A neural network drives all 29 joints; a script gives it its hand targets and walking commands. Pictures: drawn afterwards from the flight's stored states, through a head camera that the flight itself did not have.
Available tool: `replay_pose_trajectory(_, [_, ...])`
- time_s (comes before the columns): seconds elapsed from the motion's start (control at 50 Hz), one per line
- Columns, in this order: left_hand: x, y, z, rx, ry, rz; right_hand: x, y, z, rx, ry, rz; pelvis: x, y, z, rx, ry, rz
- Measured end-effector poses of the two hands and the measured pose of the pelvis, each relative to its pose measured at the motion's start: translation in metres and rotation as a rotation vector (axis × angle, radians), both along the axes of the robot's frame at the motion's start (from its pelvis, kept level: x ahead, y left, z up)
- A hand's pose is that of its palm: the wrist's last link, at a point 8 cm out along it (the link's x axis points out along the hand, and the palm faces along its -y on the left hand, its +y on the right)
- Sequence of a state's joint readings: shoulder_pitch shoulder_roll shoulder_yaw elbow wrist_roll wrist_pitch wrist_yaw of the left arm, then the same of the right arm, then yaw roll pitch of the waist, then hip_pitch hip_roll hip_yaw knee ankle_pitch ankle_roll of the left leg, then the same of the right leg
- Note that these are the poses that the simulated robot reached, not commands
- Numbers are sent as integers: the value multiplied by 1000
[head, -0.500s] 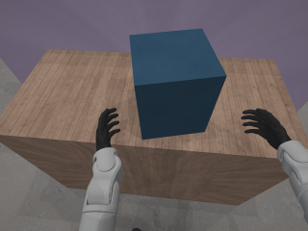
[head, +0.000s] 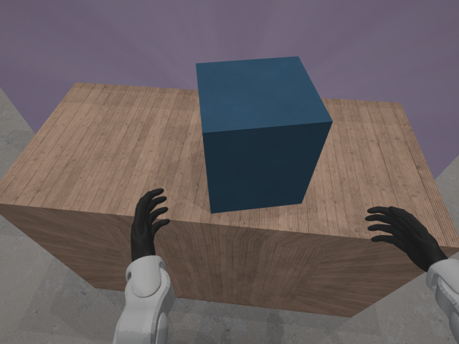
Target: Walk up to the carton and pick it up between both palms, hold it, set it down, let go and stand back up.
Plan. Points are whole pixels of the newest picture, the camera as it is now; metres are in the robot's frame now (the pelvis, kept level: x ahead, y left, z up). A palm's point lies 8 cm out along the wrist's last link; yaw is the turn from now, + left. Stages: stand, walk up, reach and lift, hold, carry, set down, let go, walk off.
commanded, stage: set down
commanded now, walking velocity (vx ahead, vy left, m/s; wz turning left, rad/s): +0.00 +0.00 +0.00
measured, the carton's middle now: (252, 138) +0.53 +0.02 +0.04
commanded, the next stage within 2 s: none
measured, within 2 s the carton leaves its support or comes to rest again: neither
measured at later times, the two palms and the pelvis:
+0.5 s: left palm (149, 259) +0.25 +0.17 +0.05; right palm (433, 279) +0.27 -0.27 +0.02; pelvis +0.00 +0.00 +0.00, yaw +0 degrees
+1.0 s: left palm (144, 273) +0.23 +0.18 +0.02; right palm (418, 292) +0.25 -0.25 +0.00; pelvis +0.00 +0.00 +0.00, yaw +0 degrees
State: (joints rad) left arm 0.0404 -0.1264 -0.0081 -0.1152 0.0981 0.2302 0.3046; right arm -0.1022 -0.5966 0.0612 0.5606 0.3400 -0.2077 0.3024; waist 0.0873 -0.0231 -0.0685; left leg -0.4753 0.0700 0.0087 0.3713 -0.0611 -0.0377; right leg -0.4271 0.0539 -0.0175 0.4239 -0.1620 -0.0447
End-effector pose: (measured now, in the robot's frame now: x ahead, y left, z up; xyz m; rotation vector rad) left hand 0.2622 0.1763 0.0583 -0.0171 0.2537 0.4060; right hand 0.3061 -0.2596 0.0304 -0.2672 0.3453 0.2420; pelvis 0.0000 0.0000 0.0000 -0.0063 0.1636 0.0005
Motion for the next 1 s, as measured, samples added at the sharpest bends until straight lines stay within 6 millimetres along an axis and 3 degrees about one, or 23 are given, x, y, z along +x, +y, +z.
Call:
replay_pose_trajectory(0.16, [-11, -5, -4, -20, 8, -14, -20, -4, -4, -16, 35, 1, -3, -1, 0, 1, -8, 0])
replay_pose_trajectory(0.46, [-16, -7, -10, -27, 47, -15, -38, -11, -11, -16, 80, -20, -2, -2, 0, 2, -9, -1])
replay_pose_trajectory(0.84, [-30, -3, -27, -47, 106, -56, -53, 7, -24, 40, 127, -81, 1, 0, 0, 0, -12, 0])
replay_pose_trajectory(1.0, [-29, 3, -37, -32, 149, -85, -56, 6, -32, 50, 164, -136, 5, 1, 1, -2, -10, 0])
